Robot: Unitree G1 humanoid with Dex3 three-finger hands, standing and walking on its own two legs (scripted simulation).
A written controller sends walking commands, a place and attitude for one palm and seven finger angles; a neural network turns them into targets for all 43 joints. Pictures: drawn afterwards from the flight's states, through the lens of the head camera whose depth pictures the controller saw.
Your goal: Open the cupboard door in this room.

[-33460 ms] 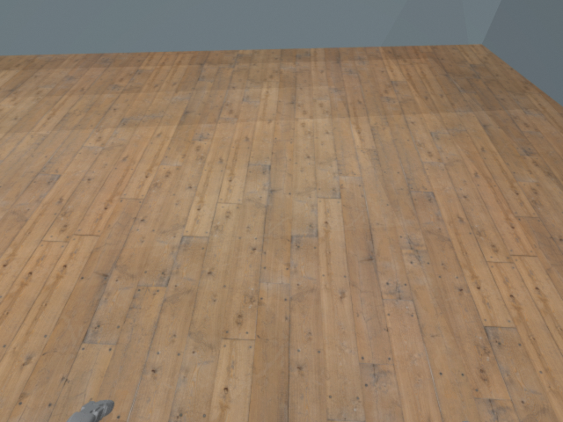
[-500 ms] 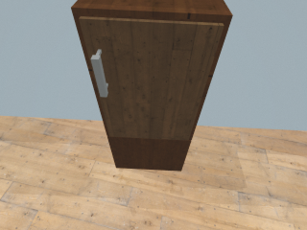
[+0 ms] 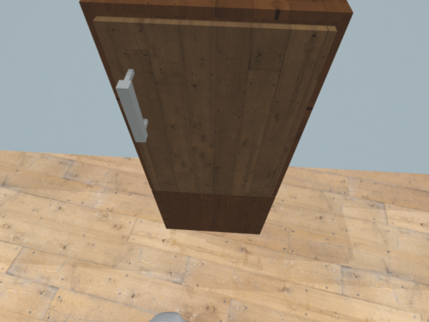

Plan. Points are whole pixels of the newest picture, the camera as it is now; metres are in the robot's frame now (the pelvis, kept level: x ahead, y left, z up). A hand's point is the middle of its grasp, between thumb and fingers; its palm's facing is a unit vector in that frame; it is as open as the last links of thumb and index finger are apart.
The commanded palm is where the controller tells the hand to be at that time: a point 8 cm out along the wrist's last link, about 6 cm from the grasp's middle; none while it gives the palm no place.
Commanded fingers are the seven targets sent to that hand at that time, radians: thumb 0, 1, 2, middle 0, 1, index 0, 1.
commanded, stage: come to a stop and stand still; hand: left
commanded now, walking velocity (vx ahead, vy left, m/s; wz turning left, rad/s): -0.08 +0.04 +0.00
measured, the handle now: (136, 107) +0.51 +0.20 +0.08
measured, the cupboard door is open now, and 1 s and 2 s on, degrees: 0 0 0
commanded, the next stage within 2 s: look again from close up in 1.00 s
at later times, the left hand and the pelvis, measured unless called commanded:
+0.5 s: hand out of the picture -0.04 +0.17 -0.17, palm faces +0.02 -0.98 -0.19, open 7.3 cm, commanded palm none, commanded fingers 0.00 0.90 0.90 -0.20 -0.30 -0.20 -0.30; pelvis -0.03 +0.00 +0.00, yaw -1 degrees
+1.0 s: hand out of the picture -0.03 +0.13 -0.18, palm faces +0.04 -0.99 -0.14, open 7.3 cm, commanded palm none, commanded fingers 0.00 0.90 0.90 -0.20 -0.30 -0.20 -0.30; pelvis -0.01 -0.02 +0.00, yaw -1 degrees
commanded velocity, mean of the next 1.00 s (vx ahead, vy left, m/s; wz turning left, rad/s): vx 0.02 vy -0.04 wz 0.00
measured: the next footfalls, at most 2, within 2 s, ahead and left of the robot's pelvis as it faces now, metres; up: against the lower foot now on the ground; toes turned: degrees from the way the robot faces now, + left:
left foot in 0.12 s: +0.05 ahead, +0.13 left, +0.00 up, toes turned +1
right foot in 0.46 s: -0.04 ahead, -0.10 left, +0.00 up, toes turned -2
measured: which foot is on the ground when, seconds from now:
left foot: up 0.00-0.10, down 0.12-1.00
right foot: down 0.00-0.12, up 0.14-0.44, down 0.46-1.00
